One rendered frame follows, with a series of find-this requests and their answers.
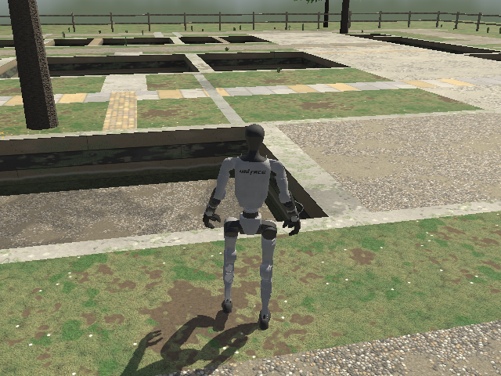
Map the right robot hand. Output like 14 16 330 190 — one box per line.
283 218 301 236

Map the robot right thigh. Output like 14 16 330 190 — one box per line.
260 220 277 279

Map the left robot hand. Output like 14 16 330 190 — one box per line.
203 213 221 229

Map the robot left upper arm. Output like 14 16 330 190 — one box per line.
213 157 237 200

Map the robot right upper arm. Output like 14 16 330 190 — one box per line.
269 159 291 203

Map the right robot shin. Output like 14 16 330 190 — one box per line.
261 266 273 319

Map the right robot forearm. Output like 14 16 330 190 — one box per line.
283 191 299 222

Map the left robot forearm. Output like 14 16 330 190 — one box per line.
205 187 221 216

